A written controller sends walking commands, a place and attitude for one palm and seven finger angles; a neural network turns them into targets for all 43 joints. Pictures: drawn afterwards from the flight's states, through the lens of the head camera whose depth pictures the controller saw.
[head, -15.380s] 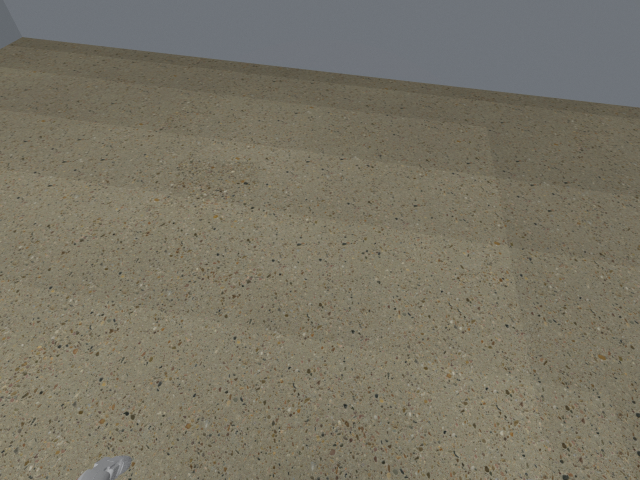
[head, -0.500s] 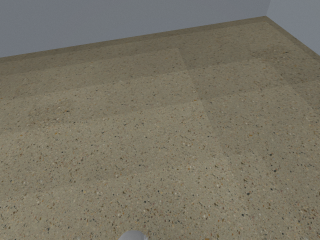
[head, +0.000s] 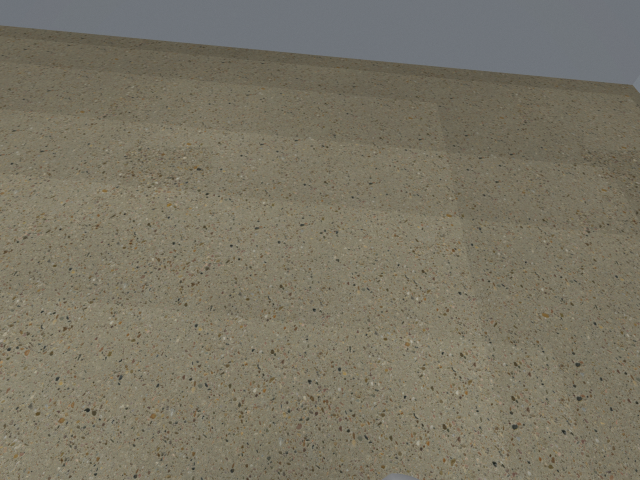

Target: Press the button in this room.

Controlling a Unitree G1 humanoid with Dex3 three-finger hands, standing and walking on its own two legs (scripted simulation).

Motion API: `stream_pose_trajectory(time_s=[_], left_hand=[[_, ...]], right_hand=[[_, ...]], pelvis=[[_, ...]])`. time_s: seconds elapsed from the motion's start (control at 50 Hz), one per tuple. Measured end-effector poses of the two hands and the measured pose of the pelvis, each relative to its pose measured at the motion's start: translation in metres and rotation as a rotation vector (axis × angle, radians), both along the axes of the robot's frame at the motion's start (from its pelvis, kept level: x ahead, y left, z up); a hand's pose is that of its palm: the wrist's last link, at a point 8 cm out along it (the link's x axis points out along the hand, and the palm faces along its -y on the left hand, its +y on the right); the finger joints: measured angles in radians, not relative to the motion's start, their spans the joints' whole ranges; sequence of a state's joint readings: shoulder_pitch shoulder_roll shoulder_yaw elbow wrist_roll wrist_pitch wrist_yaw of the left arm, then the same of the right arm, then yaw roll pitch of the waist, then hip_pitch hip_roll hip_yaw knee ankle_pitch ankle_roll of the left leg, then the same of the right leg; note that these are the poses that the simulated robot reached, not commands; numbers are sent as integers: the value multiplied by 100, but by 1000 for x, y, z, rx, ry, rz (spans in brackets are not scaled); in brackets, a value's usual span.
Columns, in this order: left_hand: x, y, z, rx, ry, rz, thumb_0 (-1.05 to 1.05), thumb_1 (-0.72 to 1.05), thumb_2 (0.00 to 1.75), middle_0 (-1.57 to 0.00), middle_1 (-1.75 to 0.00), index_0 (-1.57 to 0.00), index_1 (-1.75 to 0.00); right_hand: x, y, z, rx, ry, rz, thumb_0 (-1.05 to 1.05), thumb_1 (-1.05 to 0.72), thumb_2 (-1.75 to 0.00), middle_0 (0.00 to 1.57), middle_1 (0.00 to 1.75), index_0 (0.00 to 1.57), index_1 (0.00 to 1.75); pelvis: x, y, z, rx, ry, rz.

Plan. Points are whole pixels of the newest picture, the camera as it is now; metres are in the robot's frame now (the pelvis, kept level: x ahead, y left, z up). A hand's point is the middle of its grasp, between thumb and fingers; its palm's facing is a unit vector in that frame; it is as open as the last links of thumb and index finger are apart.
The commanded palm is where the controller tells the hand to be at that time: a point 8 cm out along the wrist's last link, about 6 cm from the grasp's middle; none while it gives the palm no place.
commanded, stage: turn or walk to find it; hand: left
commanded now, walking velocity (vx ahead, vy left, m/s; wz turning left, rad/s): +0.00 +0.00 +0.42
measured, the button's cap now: out of the picture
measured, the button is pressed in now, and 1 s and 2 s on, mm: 0 0 0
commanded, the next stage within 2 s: stand and wait in 0.42 s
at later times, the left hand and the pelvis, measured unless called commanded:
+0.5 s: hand out of the picture +0.01 +0.13 -0.14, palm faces +0.24 -0.93 -0.29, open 7.3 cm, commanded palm none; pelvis -0.03 -0.07 +0.00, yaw +12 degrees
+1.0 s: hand out of the picture -0.05 +0.15 -0.18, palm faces +0.12 -0.97 -0.22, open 7.4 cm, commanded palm none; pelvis -0.06 -0.06 -0.01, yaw +1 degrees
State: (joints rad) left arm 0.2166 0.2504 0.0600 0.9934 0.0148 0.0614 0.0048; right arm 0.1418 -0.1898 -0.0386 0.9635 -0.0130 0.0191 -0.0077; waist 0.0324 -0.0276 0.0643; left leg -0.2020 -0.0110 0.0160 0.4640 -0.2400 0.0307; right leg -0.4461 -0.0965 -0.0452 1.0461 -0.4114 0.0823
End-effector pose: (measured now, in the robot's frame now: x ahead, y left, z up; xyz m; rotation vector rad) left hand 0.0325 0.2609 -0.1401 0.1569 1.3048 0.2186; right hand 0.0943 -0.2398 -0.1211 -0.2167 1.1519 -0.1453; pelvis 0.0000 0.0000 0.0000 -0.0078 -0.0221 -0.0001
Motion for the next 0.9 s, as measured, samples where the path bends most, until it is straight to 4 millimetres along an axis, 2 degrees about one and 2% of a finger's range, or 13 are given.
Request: stream_pose_trajectory(time_s=[0.12,0.24,0.28,0.36,0.5,0.6,0.74,0.82,0.9], left_hand=[[20,-14,10,25,-75,-8,1,91,90,-19,-30,-20,-30],[31,-45,20,66,-161,-12,1,91,90,-20,-30,-20,-30],[24,-57,25,75,-175,-7,1,91,90,-20,-30,-20,-30],[-1,-73,35,78,-156,47,1,91,90,-20,-30,-21,-30],[-46,-89,33,67,-103,145,1,91,90,-20,-30,-21,-30],[-86,-94,23,36,-20,179,1,92,90,-20,-30,-21,-30],[-140,-93,-7,-65,134,208,1,91,90,-20,-30,-21,-30],[-146,-85,-14,-92,170,191,1,91,90,-20,-30,-20,-30],[-130,-75,-12,-75,142,153,1,91,90,-20,-30,-20,-30]], right_hand=[[-23,-8,-14,37,49,-4,0,-90,-90,20,30,21,30],[-52,-36,-42,78,132,-9,0,-90,-90,20,30,21,30],[-58,-46,-46,83,160,-4,1,-91,-90,20,30,21,30],[-62,-63,-42,84,197,24,1,-91,-90,20,29,20,30],[-60,-79,-35,54,237,87,1,-91,-90,20,29,20,30],[-47,-71,-31,30,221,125,1,-91,-90,19,29,20,30],[-27,-34,-23,15,91,134,1,-91,-90,19,29,20,30],[-34,-18,-15,16,47,116,0,-91,-90,20,29,20,30],[-45,-23,-14,13,29,63,0,-93,-90,20,30,21,30]], pelvis=[[-8,-12,-2,16,8,40],[-17,-40,-12,35,17,92],[-21,-48,-10,34,7,118],[-24,-60,-1,61,3,156],[-27,-70,4,63,9,219],[-30,-68,4,51,21,205],[-42,-51,-6,2,28,147],[-49,-46,-5,14,7,106],[-55,-46,-4,9,-6,69]])
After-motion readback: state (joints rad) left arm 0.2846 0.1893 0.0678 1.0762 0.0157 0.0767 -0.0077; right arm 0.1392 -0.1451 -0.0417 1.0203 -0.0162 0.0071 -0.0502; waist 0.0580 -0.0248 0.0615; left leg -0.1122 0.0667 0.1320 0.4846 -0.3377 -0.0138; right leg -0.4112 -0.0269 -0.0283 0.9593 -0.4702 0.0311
